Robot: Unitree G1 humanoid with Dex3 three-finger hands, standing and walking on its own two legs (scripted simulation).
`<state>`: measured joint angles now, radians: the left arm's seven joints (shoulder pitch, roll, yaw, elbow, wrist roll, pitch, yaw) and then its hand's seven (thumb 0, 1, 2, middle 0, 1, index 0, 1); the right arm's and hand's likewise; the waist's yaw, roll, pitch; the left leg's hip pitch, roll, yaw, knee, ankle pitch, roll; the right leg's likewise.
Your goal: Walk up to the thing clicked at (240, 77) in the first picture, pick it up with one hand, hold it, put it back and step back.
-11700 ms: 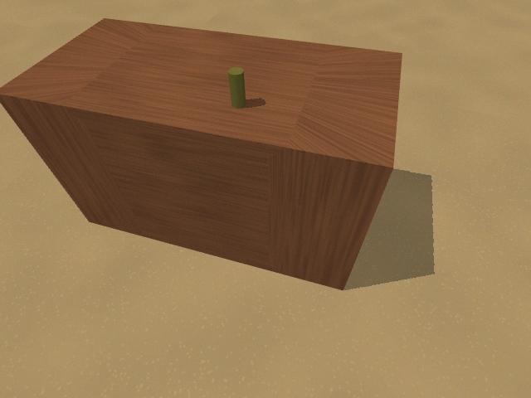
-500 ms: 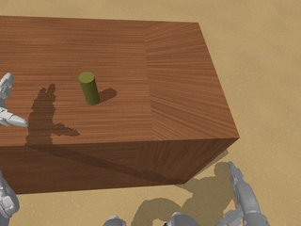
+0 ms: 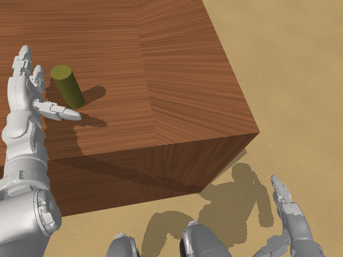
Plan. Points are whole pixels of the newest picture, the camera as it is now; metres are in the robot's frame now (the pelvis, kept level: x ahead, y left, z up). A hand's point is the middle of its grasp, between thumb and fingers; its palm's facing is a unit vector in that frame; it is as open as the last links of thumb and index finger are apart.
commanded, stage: close in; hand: left
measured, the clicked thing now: (69, 88) +0.51 +0.17 +0.05
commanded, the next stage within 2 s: rest palm in 0.16 s
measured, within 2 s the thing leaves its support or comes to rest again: leaves its support in 1.54 s
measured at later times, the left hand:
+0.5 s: hand (74, 95) +0.48 +0.16 +0.06, palm faces +0.05 -1.00 +0.02, open 17.3 cm
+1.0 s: hand (69, 89) +0.49 +0.17 +0.07, palm faces +0.06 -1.00 +0.02, open 10.4 cm
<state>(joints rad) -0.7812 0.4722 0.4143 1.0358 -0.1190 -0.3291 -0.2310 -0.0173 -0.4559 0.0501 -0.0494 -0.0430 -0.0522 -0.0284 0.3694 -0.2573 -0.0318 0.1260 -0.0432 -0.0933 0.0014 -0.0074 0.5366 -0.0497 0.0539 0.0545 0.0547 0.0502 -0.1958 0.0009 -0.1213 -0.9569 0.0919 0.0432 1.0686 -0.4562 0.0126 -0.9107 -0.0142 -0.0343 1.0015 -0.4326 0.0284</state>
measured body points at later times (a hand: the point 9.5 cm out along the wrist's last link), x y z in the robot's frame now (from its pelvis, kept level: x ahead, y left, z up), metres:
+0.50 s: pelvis +0.00 -0.01 +0.00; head +0.11 +0.02 +0.44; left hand +0.47 +0.21 +0.06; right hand +0.16 -0.27 -0.01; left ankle +0.03 +0.11 -0.66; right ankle +0.02 -0.14 -0.66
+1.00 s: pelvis +0.00 -0.01 +0.00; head +0.11 +0.02 +0.44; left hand +0.48 +0.22 +0.07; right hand +0.15 -0.27 -0.01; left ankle +0.03 +0.11 -0.66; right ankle +0.02 -0.14 -0.66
